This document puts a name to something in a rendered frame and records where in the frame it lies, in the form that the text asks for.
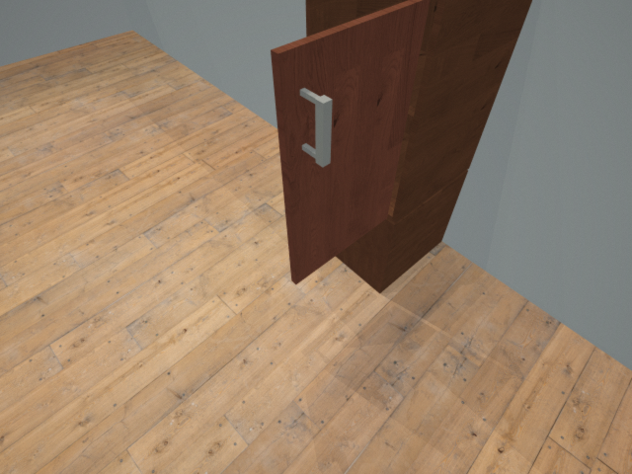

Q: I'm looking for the handle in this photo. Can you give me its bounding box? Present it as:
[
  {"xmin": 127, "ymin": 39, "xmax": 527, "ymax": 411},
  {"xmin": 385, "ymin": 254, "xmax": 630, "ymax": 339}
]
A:
[{"xmin": 300, "ymin": 88, "xmax": 333, "ymax": 168}]

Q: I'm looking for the cupboard door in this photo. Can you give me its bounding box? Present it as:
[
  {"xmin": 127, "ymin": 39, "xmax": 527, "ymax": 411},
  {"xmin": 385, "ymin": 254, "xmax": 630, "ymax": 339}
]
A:
[{"xmin": 271, "ymin": 0, "xmax": 431, "ymax": 284}]

